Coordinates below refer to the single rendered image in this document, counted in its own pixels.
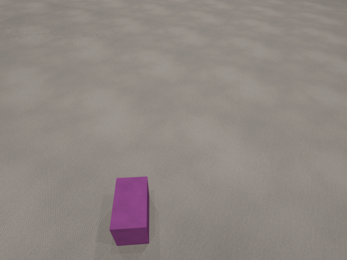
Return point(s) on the carton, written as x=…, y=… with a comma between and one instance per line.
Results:
x=130, y=212

